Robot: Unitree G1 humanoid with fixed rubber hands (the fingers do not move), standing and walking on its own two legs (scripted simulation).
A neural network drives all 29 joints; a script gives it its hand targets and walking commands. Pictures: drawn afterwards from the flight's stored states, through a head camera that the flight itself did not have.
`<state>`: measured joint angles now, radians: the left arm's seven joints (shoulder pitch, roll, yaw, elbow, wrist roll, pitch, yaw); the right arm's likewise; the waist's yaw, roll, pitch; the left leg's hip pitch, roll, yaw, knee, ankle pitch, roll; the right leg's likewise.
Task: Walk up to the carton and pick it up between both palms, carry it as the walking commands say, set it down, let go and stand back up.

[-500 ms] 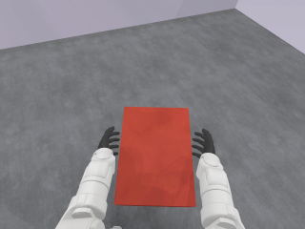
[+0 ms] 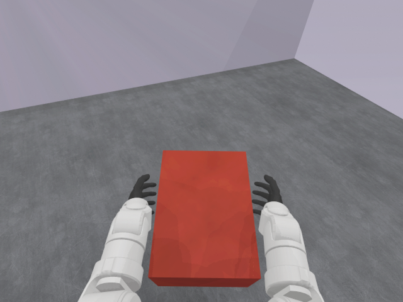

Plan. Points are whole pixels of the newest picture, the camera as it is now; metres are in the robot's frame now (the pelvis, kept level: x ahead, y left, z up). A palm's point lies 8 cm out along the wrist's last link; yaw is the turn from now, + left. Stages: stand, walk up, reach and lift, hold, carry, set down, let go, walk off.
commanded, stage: reach and lift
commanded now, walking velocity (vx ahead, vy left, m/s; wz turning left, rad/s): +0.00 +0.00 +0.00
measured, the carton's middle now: (203, 216) +0.34 -0.02 -0.06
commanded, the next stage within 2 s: hold in 1.20 s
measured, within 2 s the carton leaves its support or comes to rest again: neither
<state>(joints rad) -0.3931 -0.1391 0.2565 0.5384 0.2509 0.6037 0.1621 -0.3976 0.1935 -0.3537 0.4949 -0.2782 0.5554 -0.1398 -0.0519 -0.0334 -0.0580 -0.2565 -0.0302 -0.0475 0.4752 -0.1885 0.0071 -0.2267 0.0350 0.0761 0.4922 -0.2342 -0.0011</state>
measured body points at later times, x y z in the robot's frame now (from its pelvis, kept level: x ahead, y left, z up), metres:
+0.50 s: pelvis +0.01 +0.00 +0.01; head -0.06 +0.01 +0.45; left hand +0.32 +0.13 +0.04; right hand +0.32 -0.17 +0.06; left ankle +0.04 +0.12 -0.74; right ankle +0.02 -0.12 -0.74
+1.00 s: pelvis +0.02 +0.00 +0.01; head -0.04 +0.00 +0.45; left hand +0.31 +0.14 +0.03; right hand +0.32 -0.16 +0.05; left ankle +0.04 +0.12 -0.74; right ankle +0.02 -0.12 -0.74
